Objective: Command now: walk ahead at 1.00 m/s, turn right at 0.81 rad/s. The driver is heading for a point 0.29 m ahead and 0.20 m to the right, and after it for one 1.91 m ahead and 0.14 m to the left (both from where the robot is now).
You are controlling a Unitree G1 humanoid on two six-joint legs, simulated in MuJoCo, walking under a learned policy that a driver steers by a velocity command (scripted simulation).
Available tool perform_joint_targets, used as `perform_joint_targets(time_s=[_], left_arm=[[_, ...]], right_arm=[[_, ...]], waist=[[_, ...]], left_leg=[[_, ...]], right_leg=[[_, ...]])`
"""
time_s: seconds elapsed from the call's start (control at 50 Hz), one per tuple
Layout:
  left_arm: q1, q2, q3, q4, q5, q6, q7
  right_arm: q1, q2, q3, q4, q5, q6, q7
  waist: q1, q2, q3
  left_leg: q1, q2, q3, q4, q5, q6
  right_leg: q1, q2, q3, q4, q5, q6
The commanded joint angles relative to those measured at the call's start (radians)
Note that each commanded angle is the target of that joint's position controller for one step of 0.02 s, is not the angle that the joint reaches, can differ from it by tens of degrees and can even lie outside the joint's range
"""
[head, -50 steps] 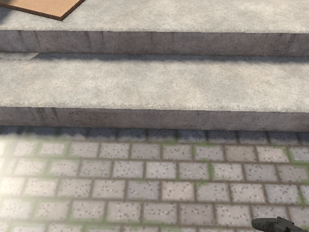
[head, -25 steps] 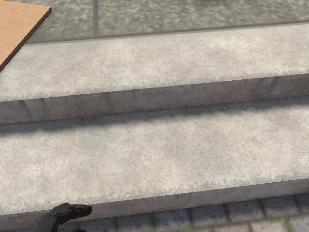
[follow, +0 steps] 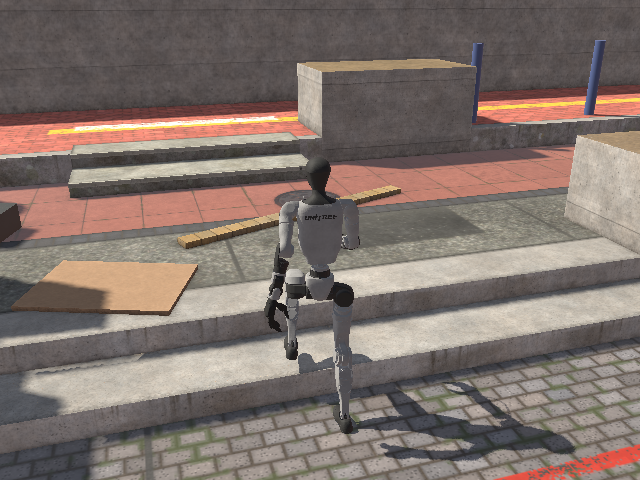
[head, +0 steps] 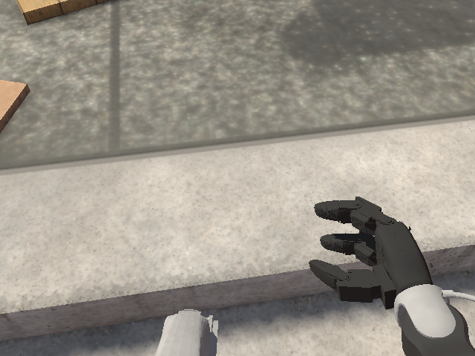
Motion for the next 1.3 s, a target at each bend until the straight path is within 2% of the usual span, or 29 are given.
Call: perform_joint_targets(time_s=[0.02, 0.06, 0.08, 0.1, 0.16, 0.2, 0.22, 0.3, 0.44, 0.46, 0.48, 0.5, 0.52, 0.54, 0.56, 0.62, 0.68, 0.74, 0.78, 0.8, 0.82, 0.86, 0.94, 1.1, 1.16, 1.2, 1.22, 1.24, 1.3], left_arm=[[-0.128, 0.2, 0.034, -0.13, -0.054, -0.005, -0.006], [-0.289, 0.398, 0.118, -0.165, -0.075, -0.072, -0.052], [-0.37, 0.188, 0.086, -0.243, -0.071, -0.103, -0.083], [-0.286, 0.124, 0.074, -0.306, -0.031, -0.111, -0.098], [-0.341, -0.012, 0.048, -0.323, 0.041, -0.034, -0.093], [-0.455, -0.072, 0.023, -0.409, 0.024, 0.014, -0.093], [-0.482, -0.132, -0.008, -0.452, 0.016, 0.028, -0.089], [-0.583, 0.035, 0.017, -0.509, -0.002, 0.08, -0.076], [-0.567, 0.121, 0.029, -0.449, 0.02, 0.067, -0.086], [-0.471, 0.115, 0.042, -0.413, 0.011, 0.061, -0.097], [-0.331, 0.127, 0.068, -0.362, 0.019, 0.051, -0.082], [-0.301, 0.21, 0.094, -0.314, 0.023, 0.044, -0.074], [-0.211, 0.304, 0.098, -0.309, 0.042, 0.03, -0.075], [-0.006, 0.341, 0.109, -0.252, 0.078, 0.024, -0.052], [0.026, 0.294, 0.103, -0.196, 0.112, 0.036, -0.051], [-0.301, 0.147, 0.038, -0.197, 0.026, -0.008, -0.064], [-0.535, 0.174, 0.018, -0.215, 0.011, -0.062, -0.052], [-0.542, 0.417, 0.094, -0.291, -0.065, -0.067, -0.043], [-0.594, 0.383, 0.115, -0.321, -0.075, -0.039, -0.065], [-0.65, 0.103, 0.04, -0.338, -0.001, -0.045, -0.111], [-0.419, -0.072, -0.003, -0.495, 0.058, -0.037, -0.135], [-0.339, -0.051, -0.03, -0.527, 0.09, -0.04, -0.121], [-0.551, -0.017, -0.057, -0.583, 0.074, 0.024, -0.037], [-0.8, 0.038, -0.068, -0.635, 0.007, 0.01, -0.063], [-0.669, 0.123, -0.031, -0.588, -0.015, 0.007, -0.033], [-0.295, 0.219, 0.024, -0.476, -0.019, -0.001, 0.001], [-0.184, 0.248, 0.04, -0.444, 0.008, -0.004, 0.018], [-0.253, 0.301, 0.05, -0.477, 0.051, 0.001, 0.013], [-0.388, 0.109, 0.03, -0.462, 0.035, -0.01, -0.021]], right_arm=[[0.142, -0.058, -0.018, -0.069, 0.049, -0.013, -0.001], [0.744, -0.279, -0.145, 0.078, 0.024, 0.007, -0.047], [0.832, -0.445, -0.186, 0.157, -0.003, -0.008, -0.051], [0.677, -0.429, -0.189, 0.144, 0.031, -0.005, -0.056], [0.395, -0.103, -0.13, 0.213, 0.046, -0.023, -0.026], [0.46, 0.001, -0.109, 0.329, 0.03, -0.036, -0.011], [0.52, 0.011, -0.111, 0.396, 0.032, -0.043, 0.005], [0.377, -0.076, -0.128, 0.384, 0.038, -0.074, 0.004], [0.676, -0.266, -0.158, 0.345, 0.029, -0.031, -0.054], [0.678, -0.305, -0.166, 0.318, 0.071, -0.026, -0.057], [0.573, -0.373, -0.205, 0.284, 0.118, 0.004, -0.057], [0.483, -0.257, -0.188, 0.238, 0.092, 0.01, -0.053], [0.393, -0.076, -0.141, 0.121, 0.093, -0.021, -0.071], [0.325, -0.063, -0.133, 0.065, 0.145, -0.041, -0.069], [0.277, -0.07, -0.121, 0.044, 0.131, -0.039, -0.071], [0.225, -0.023, -0.068, -0.035, 0.071, 0.014, -0.063], [0.217, -0.096, -0.081, -0.073, 0.07, 0.09, -0.048], [0.835, -0.198, -0.144, 0.16, 0.066, 0.087, -0.019], [0.964, -0.359, -0.214, 0.197, 0.063, 0.08, -0.01], [0.796, -0.355, -0.204, 0.229, 0.081, 0.083, -0.003], [0.517, -0.369, -0.194, 0.181, 0.12, 0.098, -0.026], [0.507, -0.247, -0.161, 0.22, 0.095, 0.073, -0.026], [0.677, -0.202, -0.151, 0.332, 0.063, -0.002, -0.027], [0.699, -0.288, -0.193, 0.34, 0.09, -0.007, -0.034], [0.633, -0.338, -0.211, 0.31, 0.092, -0.03, -0.026], [0.485, -0.354, -0.219, 0.253, 0.077, -0.05, -0.009], [0.509, -0.209, -0.183, 0.225, 0.06, -0.051, -0.001], [0.636, -0.174, -0.154, 0.179, 0.106, -0.036, -0.01], [0.48, -0.29, -0.168, 0.201, 0.037, 0.016, -0.003]], waist=[[-0.207, 0.031, -0.193], [-0.525, -0.122, -0.527], [-0.471, 0.391, -0.552], [-0.323, 0.515, -0.516], [-0.129, 0.111, -0.072], [-0.093, 0.13, 0.005], [-0.06, 0.14, 0.032], [-0.003, 0.107, 0.149], [-0.042, -0.029, -0.132], [-0.017, 0.025, -0.185], [0.074, -0.03, -0.127], [0.032, -0.113, -0.035], [-0.015, -0.076, -0.09], [0.07, -0.024, -0.23], [0.05, 0.066, -0.224], [-0.233, -0.032, 0.098], [-0.357, -0.012, 0.284], [-0.531, -0.093, -0.278], [-0.632, -0.069, -0.324], [-0.46, 0.208, -0.089], [-0.147, 0.585, -0.144], [-0.056, 0.304, -0.025], [-0.1, -0.052, 0.128], [-0.221, 0.083, -0.045], [-0.132, 0.115, -0.161], [0.066, 0.065, -0.288], [0.047, -0.12, -0.324], [-0.058, -0.306, -0.395], [-0.07, 0.045, -0.077]], left_leg=[[1.053, -0.119, 0.149, -0.482, 0.289, 0.0], [1.427, -0.026, -0.141, -0.683, 0.093, 0.046], [1.461, 0.233, -0.662, -1.086, 0.033, 0.047], [1.447, 0.347, -1.039, -1.336, 0.362, 0.053], [1.021, 0.281, -0.589, -1.217, 0.137, 0.07], [0.927, 0.258, -0.384, -1.287, 0.12, 0.042], [0.942, 0.252, -0.309, -1.317, 0.171, 0.005], [0.799, 0.137, 0.197, -1.523, 0.753, -0.12], [1.327, 0.073, 0.301, -1.006, 1.881, -0.096], [1.167, 0.116, 0.242, -0.81, 1.836, -0.096], [0.987, 0.003, 0.213, -0.338, 1.1, -0.063], [0.515, -0.107, 0.151, 0.08, 0.204, -0.025], [0.287, -0.112, 0.007, 0.357, -0.021, 0.027], [-0.019, -0.202, -0.114, 0.535, -0.073, 0.046], [-0.252, -0.208, -0.071, 0.742, 0.003, 0.071], [-0.169, -0.07, -0.126, 0.506, -0.058, 0.067], [0.328, -0.05, 0.047, -0.003, 0.157, 0.045], [1.178, -0.229, 0.161, -0.315, 0.386, 0.054], [1.194, -0.315, 0.017, -0.663, 0.164, 0.136], [0.984, -0.276, -0.311, -0.933, 0.052, 0.18], [1.016, -0.153, -0.94, -1.38, -0.093, 0.218], [0.939, -0.12, -0.984, -1.455, -0.075, 0.21], [0.837, -0.195, -0.519, -1.286, 0.323, 0.131], [1.137, -0.19, -0.425, -1.458, 1.105, 0.119], [1.105, -0.154, -0.495, -1.259, 1.311, 0.04], [1.027, -0.175, -0.445, -0.88, 1.199, 0.019], [0.82, -0.221, -0.335, -0.644, 0.373, 0.036], [0.583, -0.267, -0.218, -0.443, 0.12, 0.016], [0.482, -0.113, -0.104, -0.383, 0.379, 0.02]], right_leg=[[-0.525, -0.158, 0.069, -0.045, 1.196, -0.171], [-0.435, -0.134, 0.077, 0.707, 1.575, -0.098], [-0.614, 0.06, 0.033, 1.141, 0.336, -0.058], [-0.784, 0.09, 0.055, 1.456, 0.144, -0.058], [-0.92, -0.071, -0.101, 1.591, 0.277, -0.075], [-1.04, -0.059, -0.096, 1.793, 0.178, -0.11], [-1.139, -0.075, -0.091, 1.84, 0.139, -0.126], [-0.902, -0.049, -0.155, 1.278, 0.248, -0.094], [-0.421, 0.134, -0.571, 0.616, 0.154, -0.128], [-0.092, 0.107, -0.454, 0.374, 0.409, -0.103], [0.075, -0.005, -0.31, -0.056, 0.56, -0.159], [0.308, -0.13, -0.172, 0.075, 0.675, -0.205], [0.398, -0.264, -0.066, 0.365, 1.281, -0.176], [0.7, -0.405, -0.039, 0.472, 1.46, -0.232], [0.694, -0.432, -0.015, 0.389, 1.084, -0.224], [-0.07, -0.463, -0.13, -0.077, 0.192, -0.101], [-0.675, -0.289, -0.471, -0.319, 0.471, -0.054], [-0.429, -0.274, -0.469, 0.12, 1.671, -0.102], [-0.247, -0.227, -0.372, 0.933, 1.562, -0.083], [-0.481, -0.002, -0.285, 1.45, 0.259, -0.037], [-0.788, 0.105, -0.095, 1.716, 0.014, -0.014], [-0.917, 0.043, -0.104, 1.854, 0.01, -0.004], [-1.023, -0.049, -0.159, 1.579, -0.296, 0.01], [-0.578, 0.032, -0.254, 0.441, 0.311, 0.078], [-0.195, 0.052, -0.19, 0.32, 0.35, 0.061], [0.156, -0.057, -0.125, 0.283, 0.287, 0.034], [0.37, -0.258, 0.01, 0.342, 0.064, 0.011], [0.487, -0.485, 0.513, 0.235, -0.07, -0.092], [0.065, -0.383, 0.371, 0.068, -0.264, -0.139]])
Keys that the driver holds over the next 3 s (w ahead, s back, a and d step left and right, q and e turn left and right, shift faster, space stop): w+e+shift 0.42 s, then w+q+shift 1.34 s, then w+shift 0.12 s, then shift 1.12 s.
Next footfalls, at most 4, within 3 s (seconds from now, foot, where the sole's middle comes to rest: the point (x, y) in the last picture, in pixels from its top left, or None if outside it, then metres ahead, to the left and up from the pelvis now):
0.06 left None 0.26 0.17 -0.62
0.50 right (306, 337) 0.46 -0.08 -0.62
0.78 left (301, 152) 0.90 -0.02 -0.46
1.22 right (364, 69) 1.28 -0.21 -0.46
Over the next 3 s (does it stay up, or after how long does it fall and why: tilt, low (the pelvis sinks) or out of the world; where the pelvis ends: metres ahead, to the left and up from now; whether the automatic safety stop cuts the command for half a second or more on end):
stays up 2.00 0.21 0.37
